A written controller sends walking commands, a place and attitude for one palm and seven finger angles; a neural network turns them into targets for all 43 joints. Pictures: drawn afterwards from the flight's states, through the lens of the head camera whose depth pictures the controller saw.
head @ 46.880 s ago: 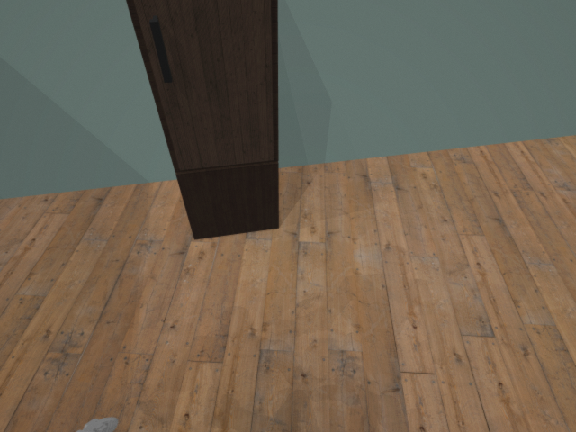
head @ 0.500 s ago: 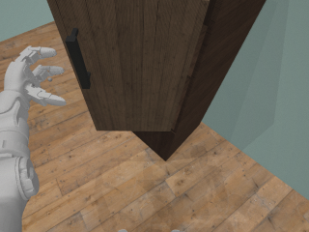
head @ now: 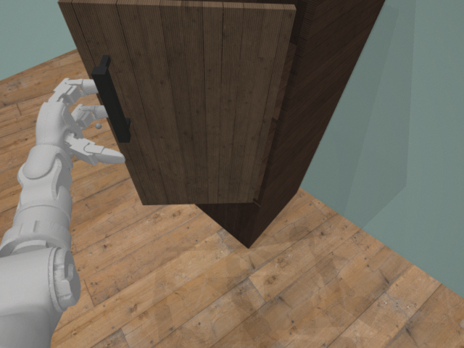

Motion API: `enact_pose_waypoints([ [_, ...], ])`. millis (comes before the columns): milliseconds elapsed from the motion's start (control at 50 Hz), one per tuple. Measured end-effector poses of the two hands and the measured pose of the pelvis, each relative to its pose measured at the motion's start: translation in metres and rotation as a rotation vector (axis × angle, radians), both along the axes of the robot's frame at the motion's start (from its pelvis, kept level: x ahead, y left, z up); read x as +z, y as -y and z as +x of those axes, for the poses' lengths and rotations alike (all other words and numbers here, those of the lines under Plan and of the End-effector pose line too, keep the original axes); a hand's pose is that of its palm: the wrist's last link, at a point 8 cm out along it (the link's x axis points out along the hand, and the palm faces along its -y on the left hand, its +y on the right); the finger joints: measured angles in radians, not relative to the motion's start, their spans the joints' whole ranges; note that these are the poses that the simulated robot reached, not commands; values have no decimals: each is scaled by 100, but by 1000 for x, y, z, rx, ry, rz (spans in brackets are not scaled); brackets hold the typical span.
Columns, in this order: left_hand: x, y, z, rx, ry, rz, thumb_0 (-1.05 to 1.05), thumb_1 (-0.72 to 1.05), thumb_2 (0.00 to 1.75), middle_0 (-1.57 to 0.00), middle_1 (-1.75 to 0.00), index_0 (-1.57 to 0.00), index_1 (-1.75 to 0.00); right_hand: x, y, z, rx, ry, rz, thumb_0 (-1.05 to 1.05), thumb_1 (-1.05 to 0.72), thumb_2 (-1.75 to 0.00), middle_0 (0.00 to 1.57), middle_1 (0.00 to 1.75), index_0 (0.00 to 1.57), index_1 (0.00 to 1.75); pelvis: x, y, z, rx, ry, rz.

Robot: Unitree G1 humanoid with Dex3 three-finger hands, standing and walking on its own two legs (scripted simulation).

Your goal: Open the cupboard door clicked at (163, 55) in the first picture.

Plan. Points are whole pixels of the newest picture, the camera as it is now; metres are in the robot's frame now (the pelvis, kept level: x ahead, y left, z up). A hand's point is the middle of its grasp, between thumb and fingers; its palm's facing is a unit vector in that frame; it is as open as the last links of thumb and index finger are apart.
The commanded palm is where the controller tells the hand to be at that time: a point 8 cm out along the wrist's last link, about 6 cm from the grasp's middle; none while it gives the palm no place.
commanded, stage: slide the fingers in behind the handle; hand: left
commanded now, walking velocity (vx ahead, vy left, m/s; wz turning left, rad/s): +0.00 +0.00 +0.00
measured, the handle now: (115, 101) +0.53 +0.19 +0.11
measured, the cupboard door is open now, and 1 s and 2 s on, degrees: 44 44 44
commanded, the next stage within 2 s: move the hooked fingers beside the handle in 0.88 s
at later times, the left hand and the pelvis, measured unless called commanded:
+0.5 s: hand (103, 131) +0.45 +0.20 +0.12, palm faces +0.08 -1.00 -0.01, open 14.4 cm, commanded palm +0.43 +0.21 +0.11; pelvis -0.01 -0.02 +0.00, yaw +3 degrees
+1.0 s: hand (103, 130) +0.46 +0.20 +0.12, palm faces +0.07 -1.00 -0.01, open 14.3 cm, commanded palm +0.44 +0.21 +0.11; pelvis +0.00 -0.02 +0.00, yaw +4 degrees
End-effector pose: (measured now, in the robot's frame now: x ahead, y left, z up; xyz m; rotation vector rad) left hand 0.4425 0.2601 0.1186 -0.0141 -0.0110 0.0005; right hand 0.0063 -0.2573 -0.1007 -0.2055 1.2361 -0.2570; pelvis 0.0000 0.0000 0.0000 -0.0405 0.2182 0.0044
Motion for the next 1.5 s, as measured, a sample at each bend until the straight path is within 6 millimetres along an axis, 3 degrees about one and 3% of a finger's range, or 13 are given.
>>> enact_pose_waypoints([
  [400, -1, 9, -12, 60, -10, 21, -2, -50, 30, -25, -119, -24, -119, -5, 22, 22, 70, 33, -12, 1, -91, -90, 20, 30, 20, 30, -1, 14, -6, 36, 10, 8],
  [880, 0, 13, -15, 75, -12, 28, -2, -50, 30, -20, -119, -19, -120, -11, 20, 46, 126, 55, 17, 1, -91, -90, 20, 30, 20, 30, -2, 19, -2, 63, 8, 13],
  [1500, -1, 8, -11, 34, -5, 20, -2, -50, 30, -23, -119, -22, -118, -8, 11, 23, 71, 36, 8, 1, -91, -90, 20, 30, 20, 30, -2, 8, -3, 35, 7, 6],
])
